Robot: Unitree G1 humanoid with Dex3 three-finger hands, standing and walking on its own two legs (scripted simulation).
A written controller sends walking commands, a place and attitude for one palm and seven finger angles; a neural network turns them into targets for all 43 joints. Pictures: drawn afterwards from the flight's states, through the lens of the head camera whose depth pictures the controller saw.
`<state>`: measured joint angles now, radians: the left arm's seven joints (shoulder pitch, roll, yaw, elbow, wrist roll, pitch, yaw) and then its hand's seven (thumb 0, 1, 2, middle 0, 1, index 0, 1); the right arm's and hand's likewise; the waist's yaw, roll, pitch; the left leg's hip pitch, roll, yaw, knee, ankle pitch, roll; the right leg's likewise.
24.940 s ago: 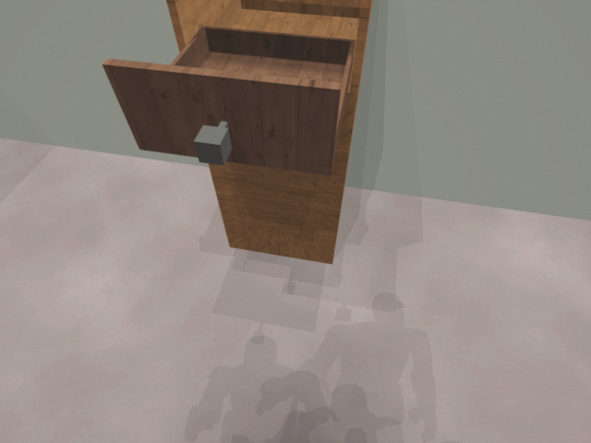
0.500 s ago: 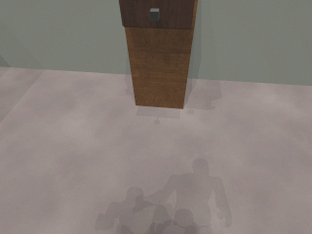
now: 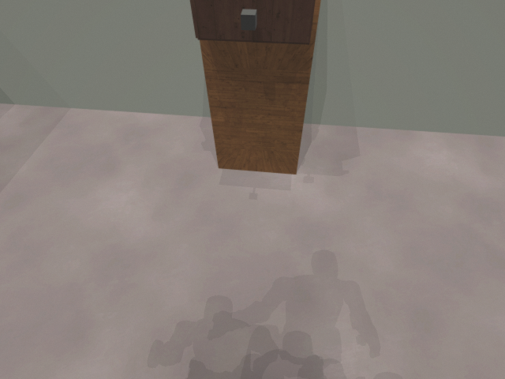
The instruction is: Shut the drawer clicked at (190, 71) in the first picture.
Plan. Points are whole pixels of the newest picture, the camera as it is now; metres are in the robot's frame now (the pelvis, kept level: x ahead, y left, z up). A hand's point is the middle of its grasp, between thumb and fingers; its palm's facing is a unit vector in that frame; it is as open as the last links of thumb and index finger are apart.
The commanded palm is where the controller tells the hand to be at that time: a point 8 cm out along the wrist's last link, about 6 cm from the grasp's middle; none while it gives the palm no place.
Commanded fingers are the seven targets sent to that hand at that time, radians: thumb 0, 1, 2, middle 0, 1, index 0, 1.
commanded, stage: look to check the result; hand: left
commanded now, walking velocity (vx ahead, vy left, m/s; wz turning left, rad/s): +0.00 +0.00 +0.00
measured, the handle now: (249, 17) +1.08 +0.06 +0.09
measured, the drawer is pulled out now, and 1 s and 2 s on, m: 0.12 0.12 0.12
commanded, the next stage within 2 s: take the last steps up to it in 0.10 s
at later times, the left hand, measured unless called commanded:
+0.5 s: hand out of the picture +0.08 +0.19 -0.18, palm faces -0.05 -0.97 -0.25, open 7.4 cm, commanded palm none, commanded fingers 0.00 0.90 0.90 -0.20 -0.30 -0.20 -0.30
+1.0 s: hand out of the picture +0.08 +0.11 -0.18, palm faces +0.01 -0.99 -0.15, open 7.4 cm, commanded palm none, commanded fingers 0.00 0.90 0.90 -0.20 -0.30 -0.20 -0.30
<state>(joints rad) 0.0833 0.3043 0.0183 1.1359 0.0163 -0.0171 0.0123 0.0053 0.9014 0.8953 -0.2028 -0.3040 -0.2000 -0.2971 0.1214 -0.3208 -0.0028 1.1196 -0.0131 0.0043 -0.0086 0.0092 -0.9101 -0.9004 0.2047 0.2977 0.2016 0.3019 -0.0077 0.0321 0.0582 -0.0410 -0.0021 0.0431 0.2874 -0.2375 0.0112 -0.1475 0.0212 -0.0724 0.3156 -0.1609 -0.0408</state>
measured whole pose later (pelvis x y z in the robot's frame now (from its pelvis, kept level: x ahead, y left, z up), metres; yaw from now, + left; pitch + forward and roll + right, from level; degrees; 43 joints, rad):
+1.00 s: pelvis +0.20 -0.04 -0.02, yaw -6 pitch -1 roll +2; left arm 0.49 0.10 0.03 1.21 0.02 -0.06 0.03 0.00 0.90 0.90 -0.20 -0.30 -0.20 -0.30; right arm 0.03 -0.15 -0.04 1.03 -0.01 -0.02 0.01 0.01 -0.92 -0.90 0.20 0.30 0.20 0.30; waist 0.05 -0.05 0.12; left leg -0.49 0.03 0.14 0.66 -0.22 0.02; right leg 0.13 0.05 0.01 0.35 -0.44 -0.08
